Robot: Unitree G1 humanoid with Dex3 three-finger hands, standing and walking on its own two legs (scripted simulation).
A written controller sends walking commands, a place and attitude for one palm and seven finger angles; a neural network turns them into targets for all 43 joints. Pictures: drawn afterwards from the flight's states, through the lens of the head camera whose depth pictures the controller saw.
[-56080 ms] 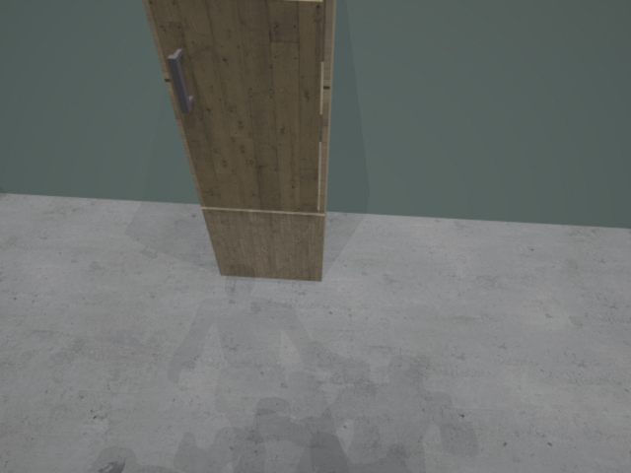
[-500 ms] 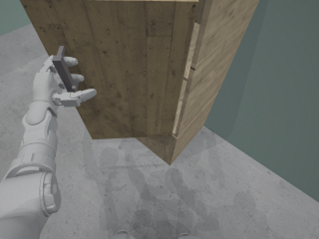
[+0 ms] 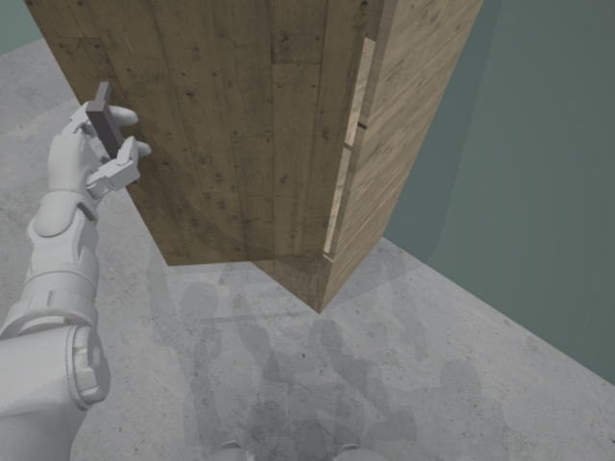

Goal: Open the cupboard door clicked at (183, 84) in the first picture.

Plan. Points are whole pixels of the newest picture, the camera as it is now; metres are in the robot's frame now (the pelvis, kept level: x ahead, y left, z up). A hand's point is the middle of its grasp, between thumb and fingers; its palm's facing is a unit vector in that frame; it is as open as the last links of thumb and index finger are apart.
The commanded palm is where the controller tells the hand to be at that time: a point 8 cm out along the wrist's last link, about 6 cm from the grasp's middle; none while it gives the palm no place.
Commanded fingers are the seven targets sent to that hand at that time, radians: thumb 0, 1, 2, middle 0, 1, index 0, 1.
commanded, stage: pull the door open along its arc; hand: left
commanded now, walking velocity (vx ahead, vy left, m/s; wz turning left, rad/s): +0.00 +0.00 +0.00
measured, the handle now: (118, 135) +0.53 +0.23 +0.10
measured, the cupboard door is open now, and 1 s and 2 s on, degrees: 44 76 90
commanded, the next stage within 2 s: open thumb and fingers to let go in 1.24 s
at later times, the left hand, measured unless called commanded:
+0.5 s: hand (149, 235) +0.36 +0.16 +0.10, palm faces +0.11 -0.99 +0.06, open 6.0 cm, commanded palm +0.33 +0.21 +0.10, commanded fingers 0.00 0.90 0.90 -0.40 -1.35 -0.40 -1.35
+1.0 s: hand (192, 267) +0.32 +0.11 +0.10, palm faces +0.43 -0.90 +0.01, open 5.8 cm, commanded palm +0.24 +0.14 +0.10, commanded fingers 0.00 0.90 0.90 -0.40 -1.35 -0.40 -1.35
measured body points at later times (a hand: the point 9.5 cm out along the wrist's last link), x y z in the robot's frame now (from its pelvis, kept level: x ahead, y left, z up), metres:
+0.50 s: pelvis +0.02 +0.01 +0.01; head +0.05 +0.00 +0.46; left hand +0.35 +0.22 +0.10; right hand +0.14 -0.24 -0.09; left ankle +0.02 +0.11 -0.70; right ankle -0.02 -0.11 -0.70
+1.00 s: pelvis +0.01 -0.02 +0.02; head +0.02 -0.04 +0.47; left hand +0.29 +0.16 +0.11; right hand +0.16 -0.25 -0.09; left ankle +0.02 +0.11 -0.70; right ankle -0.02 -0.11 -0.70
